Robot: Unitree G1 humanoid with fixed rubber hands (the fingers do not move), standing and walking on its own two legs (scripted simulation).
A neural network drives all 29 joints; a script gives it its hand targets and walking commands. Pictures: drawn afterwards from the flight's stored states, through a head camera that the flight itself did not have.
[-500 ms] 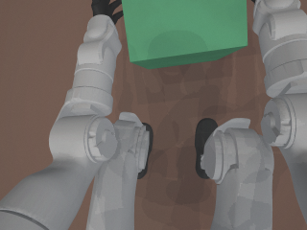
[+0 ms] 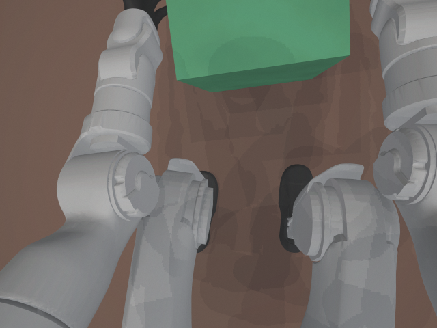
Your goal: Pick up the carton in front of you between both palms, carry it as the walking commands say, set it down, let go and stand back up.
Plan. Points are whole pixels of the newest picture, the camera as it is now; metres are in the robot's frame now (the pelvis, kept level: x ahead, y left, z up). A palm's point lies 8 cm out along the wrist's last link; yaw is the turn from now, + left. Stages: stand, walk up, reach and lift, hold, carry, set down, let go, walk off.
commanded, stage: set down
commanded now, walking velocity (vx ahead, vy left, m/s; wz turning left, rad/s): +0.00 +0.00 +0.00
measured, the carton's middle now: (254, 15) +0.54 -0.03 -0.23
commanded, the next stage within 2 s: let go in 1.44 s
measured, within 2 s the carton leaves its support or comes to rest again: neither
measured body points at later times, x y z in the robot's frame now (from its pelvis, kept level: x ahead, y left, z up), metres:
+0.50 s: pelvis +0.00 +0.00 +0.00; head +0.37 -0.05 +0.26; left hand +0.55 +0.14 -0.16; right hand +0.57 -0.25 -0.15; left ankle +0.11 +0.12 -0.33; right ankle +0.12 -0.11 -0.33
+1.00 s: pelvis +0.01 +0.00 +0.13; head +0.35 -0.05 +0.43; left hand +0.55 +0.14 +0.02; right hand +0.58 -0.25 +0.01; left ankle +0.11 +0.12 -0.33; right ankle +0.12 -0.11 -0.33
